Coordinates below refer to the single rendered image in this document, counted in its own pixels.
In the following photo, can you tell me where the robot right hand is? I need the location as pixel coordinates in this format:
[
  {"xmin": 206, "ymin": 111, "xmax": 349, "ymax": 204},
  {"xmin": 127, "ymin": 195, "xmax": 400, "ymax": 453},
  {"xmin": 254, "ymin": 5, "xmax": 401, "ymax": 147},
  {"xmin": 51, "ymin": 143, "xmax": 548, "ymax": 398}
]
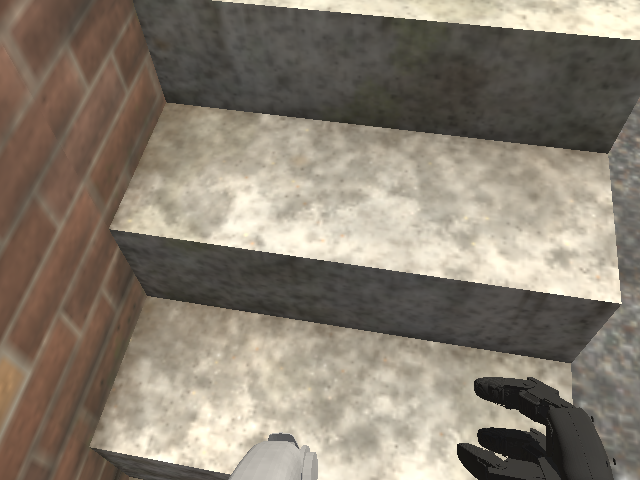
[{"xmin": 457, "ymin": 377, "xmax": 616, "ymax": 480}]

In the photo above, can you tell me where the robot left shin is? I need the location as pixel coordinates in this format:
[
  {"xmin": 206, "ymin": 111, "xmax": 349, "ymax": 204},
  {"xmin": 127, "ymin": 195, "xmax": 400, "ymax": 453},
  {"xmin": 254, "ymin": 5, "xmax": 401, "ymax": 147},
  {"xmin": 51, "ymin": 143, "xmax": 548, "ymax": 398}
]
[{"xmin": 268, "ymin": 432, "xmax": 300, "ymax": 449}]

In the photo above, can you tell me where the robot left thigh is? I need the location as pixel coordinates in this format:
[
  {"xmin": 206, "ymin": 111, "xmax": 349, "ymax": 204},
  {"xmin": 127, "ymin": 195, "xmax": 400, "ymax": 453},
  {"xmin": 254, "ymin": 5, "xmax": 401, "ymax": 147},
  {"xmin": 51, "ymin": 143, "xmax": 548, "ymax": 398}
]
[{"xmin": 228, "ymin": 441, "xmax": 318, "ymax": 480}]

